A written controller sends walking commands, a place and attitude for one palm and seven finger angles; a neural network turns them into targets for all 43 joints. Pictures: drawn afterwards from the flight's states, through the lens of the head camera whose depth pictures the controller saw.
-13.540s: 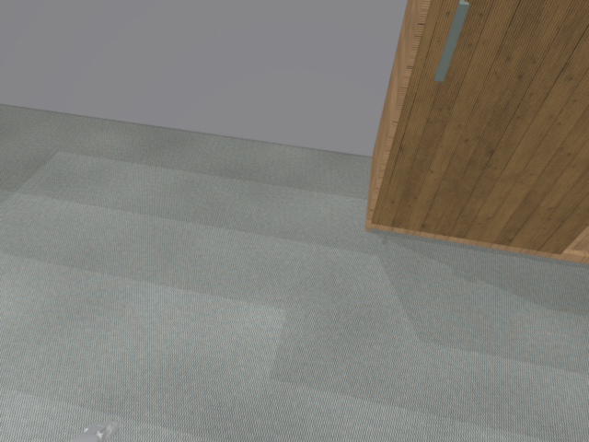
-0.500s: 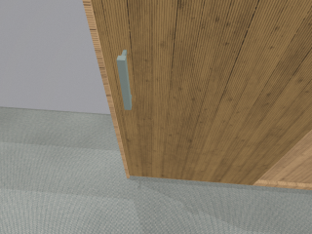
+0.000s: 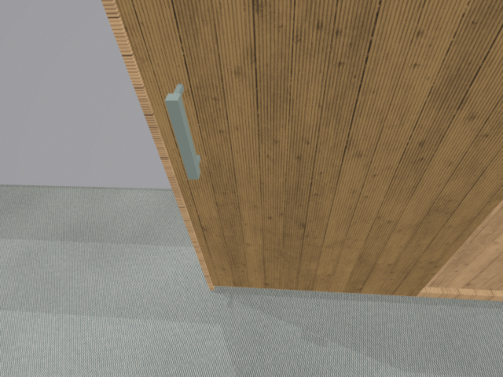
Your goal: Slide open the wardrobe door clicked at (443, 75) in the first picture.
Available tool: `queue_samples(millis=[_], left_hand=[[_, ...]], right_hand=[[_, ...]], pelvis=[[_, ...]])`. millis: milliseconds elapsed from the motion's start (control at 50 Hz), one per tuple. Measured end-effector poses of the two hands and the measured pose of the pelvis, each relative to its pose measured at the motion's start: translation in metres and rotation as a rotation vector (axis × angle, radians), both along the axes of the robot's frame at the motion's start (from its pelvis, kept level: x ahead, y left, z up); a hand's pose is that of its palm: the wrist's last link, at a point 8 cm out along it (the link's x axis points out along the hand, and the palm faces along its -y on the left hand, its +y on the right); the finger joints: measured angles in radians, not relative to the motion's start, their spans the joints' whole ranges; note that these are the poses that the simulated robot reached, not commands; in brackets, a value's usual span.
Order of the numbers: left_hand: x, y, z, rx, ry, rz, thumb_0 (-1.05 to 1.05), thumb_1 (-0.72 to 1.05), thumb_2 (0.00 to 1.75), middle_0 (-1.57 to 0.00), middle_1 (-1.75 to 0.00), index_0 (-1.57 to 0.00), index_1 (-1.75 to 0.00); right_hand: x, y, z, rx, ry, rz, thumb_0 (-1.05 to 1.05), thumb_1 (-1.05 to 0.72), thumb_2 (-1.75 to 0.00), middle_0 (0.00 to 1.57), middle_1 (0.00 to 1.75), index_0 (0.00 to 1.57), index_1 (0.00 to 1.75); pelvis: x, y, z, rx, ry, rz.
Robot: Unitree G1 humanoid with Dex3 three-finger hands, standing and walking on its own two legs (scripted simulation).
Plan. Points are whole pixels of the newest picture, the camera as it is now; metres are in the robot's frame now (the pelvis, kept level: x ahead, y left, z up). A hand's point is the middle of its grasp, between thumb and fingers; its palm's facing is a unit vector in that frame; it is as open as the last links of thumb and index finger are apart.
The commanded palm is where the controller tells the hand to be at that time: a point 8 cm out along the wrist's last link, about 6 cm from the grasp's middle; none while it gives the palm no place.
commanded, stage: look again from close up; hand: left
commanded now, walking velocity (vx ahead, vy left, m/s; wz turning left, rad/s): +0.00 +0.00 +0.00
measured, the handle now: (187, 134) +0.54 +0.16 +0.09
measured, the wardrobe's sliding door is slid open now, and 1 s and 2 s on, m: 0.00 0.00 0.00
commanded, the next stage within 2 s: shuffle to correct the standing spot in 0.44 s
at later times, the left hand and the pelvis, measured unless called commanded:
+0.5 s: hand out of the picture +0.01 +0.17 -0.17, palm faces +0.03 -0.98 -0.22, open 7.4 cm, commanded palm none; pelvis +0.00 -0.01 +0.00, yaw +0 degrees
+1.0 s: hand out of the picture +0.05 +0.19 -0.18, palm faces +0.06 -0.97 -0.21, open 7.4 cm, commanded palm none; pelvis +0.06 +0.01 -0.01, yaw +1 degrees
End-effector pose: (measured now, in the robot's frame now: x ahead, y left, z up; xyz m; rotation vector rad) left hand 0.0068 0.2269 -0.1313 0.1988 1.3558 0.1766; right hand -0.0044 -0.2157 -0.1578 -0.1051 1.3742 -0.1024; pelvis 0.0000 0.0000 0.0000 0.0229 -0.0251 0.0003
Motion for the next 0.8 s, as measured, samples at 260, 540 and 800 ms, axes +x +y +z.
queue_samples(millis=[260, 540, 800], left_hand=[[-0.004, -0.011, -0.005, -0.025, 0.008, 0.015, 0.01, 0.91, 0.89, -0.2, -0.3, -0.2, -0.3], [-0.003, -0.008, -0.005, -0.029, 0.001, 0.02, 0.01, 0.91, 0.89, -0.2, -0.3, -0.2, -0.3], [-0.009, 0.003, -0.018, -0.059, 0.049, 0.066, 0.01, 0.9, 0.89, -0.2, -0.3, -0.2, -0.3]], right_hand=[[0.004, -0.017, 0.007, -0.036, 0.011, 0.01, 0.01, -0.91, -0.9, 0.2, 0.3, 0.2, 0.3], [0.002, -0.008, 0.009, -0.026, 0.016, 0.011, 0.01, -0.91, -0.9, 0.2, 0.3, 0.2, 0.3], [-0.008, 0.006, 0.007, -0.035, 0.093, 0.008, 0.01, -0.91, -0.9, 0.2, 0.3, 0.2, 0.3]], pelvis=[[0.0, -0.011, 0.002, -0.008, 0.0, 0.006], [-0.002, -0.009, 0.003, -0.01, -0.001, 0.006], [0.018, 0.008, -0.006, -0.014, 0.017, 0.012]])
